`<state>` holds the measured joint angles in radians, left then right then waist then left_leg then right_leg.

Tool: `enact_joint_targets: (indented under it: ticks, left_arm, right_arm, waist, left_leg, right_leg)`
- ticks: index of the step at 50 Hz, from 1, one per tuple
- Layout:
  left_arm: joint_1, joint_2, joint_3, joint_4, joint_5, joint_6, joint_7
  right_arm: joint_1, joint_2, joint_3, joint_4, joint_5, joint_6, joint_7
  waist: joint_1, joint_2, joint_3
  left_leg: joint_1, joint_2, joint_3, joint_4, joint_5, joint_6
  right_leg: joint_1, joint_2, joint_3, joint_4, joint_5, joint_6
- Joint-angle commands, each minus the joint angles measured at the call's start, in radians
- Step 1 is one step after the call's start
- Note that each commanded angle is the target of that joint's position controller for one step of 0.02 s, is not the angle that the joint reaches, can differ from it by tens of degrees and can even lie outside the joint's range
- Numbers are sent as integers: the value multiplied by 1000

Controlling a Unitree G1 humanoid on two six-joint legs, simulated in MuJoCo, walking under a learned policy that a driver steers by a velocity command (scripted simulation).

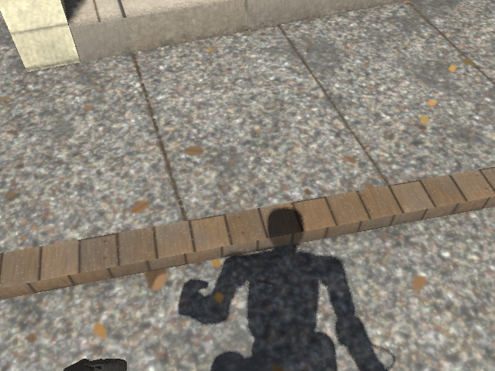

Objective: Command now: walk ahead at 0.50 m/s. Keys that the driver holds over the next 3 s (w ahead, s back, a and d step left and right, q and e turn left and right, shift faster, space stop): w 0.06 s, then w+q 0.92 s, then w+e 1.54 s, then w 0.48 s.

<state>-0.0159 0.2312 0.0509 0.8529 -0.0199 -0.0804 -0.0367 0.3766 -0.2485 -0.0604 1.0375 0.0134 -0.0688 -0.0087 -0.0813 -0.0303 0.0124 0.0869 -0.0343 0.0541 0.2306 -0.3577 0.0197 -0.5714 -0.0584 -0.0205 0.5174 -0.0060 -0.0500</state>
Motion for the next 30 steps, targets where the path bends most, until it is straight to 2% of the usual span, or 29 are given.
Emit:
enact_joint_targets:
  ticks: [1, 2, 3, 4, 5, 6, 7, 8, 9, 11, 13, 16, 19, 22, 24, 26, 27, 28, 29, 30]
  left_arm:
    - [78, 145, 46, -35, 2, -22, -4]
    - [264, 200, 71, 21, 7, -21, 4]
    - [424, 293, 94, 50, 26, -18, 14]
    - [450, 268, 80, 60, 18, -13, 12]
    - [402, 194, 59, 52, 11, -14, 16]
    - [307, 163, 48, 32, 10, -16, 21]
    - [238, 131, 37, 22, 18, -21, 20]
    - [197, 100, 28, 22, 27, -28, 17]
    - [179, 84, 24, 28, 35, -33, 14]
    - [185, 94, 28, 44, 35, -40, 16]
    - [208, 122, 35, 59, 40, -42, 28]
    - [231, 132, 36, 68, 43, -40, 43]
    - [253, 146, 36, 71, 35, -35, 54]
    - [321, 163, 41, 92, 25, -20, 63]
    - [347, 175, 47, 99, 17, -1, 65]
    - [324, 200, 55, 87, 11, 15, 71]
    - [312, 217, 60, 78, 8, 23, 76]
    - [296, 230, 63, 69, 8, 32, 80]
    - [271, 233, 62, 58, 5, 39, 83]
    - [277, 221, 55, 36, 15, 31, 84]
  right_arm:
    - [-24, -182, -37, -34, 7, 8, -9]
    - [-35, -157, -27, -46, 1, 9, -8]
    - [42, -78, -1, -69, -14, -3, -1]
    - [90, -17, 21, -54, -6, -28, 8]
    - [-12, -127, -10, -67, 28, -44, 14]
    - [-91, -152, -17, -93, 43, -51, 12]
    - [-128, -143, -21, -96, 34, -47, 5]
    - [-122, -128, -28, -92, 25, -33, -1]
    - [-90, -102, -28, -84, 24, -16, -2]
    - [-72, -61, -26, -82, 26, 8, -3]
    - [-118, -65, -30, -104, 21, 17, -5]
    - [-183, -65, -33, -133, 10, 13, 7]
    - [-287, -46, -21, -173, 6, 8, 26]
    - [-386, -30, -8, -224, 3, 9, 42]
    - [-424, -33, -6, -259, 5, 10, 56]
    - [-410, -57, -15, -284, 8, 12, 70]
    - [-376, -78, -25, -288, 9, 14, 74]
    - [-291, -109, -42, -278, 12, 16, 75]
    - [-141, -161, -70, -245, 16, 15, 68]
    - [13, -250, -106, -213, 13, 23, 46]
  waist:
    - [129, 129, -47]
    - [204, 108, -164]
    - [204, -63, -335]
    - [185, -222, -437]
    - [206, -142, -319]
    - [184, -98, -184]
    - [151, -32, -112]
    - [114, -35, -60]
    - [85, -59, -49]
    - [63, -57, -20]
    - [63, -37, 8]
    - [74, -25, 23]
    - [107, -12, 48]
    - [143, 7, 80]
    - [149, 3, 87]
    - [116, -27, 58]
    - [88, -54, 22]
    - [36, -73, -27]
    - [-47, -61, -104]
    - [-105, 38, -199]
  left_leg:
    - [4, 270, -83, 200, 892, 122]
    - [-121, 217, -46, 412, 864, 91]
    - [-487, 101, 0, 796, 489, 30]
    - [-722, -26, -116, 1020, -223, 11]
    - [-826, 34, -193, 1114, -208, 31]
    - [-855, 88, -160, 1098, -108, 43]
    - [-810, 132, -143, 1043, -19, 43]
    - [-756, 161, -147, 990, 38, 41]
    - [-696, 179, -156, 963, 73, 41]
    - [-685, 186, -157, 927, 106, 33]
    - [-751, 185, -172, 869, 191, 20]
    - [-799, 168, -172, 712, 358, 9]
    - [-760, 152, -95, 543, 470, 11]
    - [-809, 141, -56, 448, 448, 25]
    - [-840, 127, -26, 415, 368, 42]
    - [-767, 83, 26, 399, 266, 72]
    - [-696, 48, 57, 407, 210, 91]
    - [-583, 9, 80, 411, 164, 115]
    - [-371, -30, 78, 339, 215, 151]
    - [-67, 65, -114, 294, 228, 207]
  right_leg:
    - [193, 61, -49, -44, -59, -54]
    - [475, 33, -15, -15, -19, -94]
    - [894, -225, 345, 0, -61, -218]
    - [1037, -359, 712, -157, -199, -299]
    - [948, -322, 627, -193, -288, -243]
    - [786, -296, 472, -223, -245, -200]
    - [632, -261, 368, -265, -188, -176]
    - [521, -225, 279, -307, -146, -154]
    - [452, -205, 223, -339, -130, -141]
    - [392, -192, 136, -383, -76, -141]
    - [392, -191, 71, -403, -12, -142]
    - [427, -173, -26, -409, 65, -123]
    - [442, -157, -111, -424, 79, -99]
    - [571, -195, -144, -392, 142, -96]
    - [665, -226, -161, -337, 236, -92]
    - [706, -239, -189, -242, 498, -74]
    - [716, -240, -199, -164, 671, -63]
    - [706, -234, -208, -35, 804, -52]
    - [638, -202, -224, 165, 794, -25]
    - [405, -156, -226, 465, 501, 21]
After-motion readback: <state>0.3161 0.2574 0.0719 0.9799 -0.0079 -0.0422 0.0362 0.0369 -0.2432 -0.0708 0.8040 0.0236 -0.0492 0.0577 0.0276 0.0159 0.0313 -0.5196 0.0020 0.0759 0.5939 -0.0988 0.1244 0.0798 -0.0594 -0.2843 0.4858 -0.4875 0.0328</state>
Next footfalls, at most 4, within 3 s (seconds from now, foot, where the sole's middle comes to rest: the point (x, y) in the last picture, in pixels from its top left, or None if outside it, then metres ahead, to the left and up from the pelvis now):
0.04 right None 0.21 -0.12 -0.77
0.60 left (189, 370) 0.48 0.14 -0.77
0.88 right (254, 268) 0.75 -0.05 -0.74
1.32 left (148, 291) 0.70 0.25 -0.74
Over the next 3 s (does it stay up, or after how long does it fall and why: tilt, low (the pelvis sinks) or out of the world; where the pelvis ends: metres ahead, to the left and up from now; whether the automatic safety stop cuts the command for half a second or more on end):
stays up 1.53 0.17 -0.01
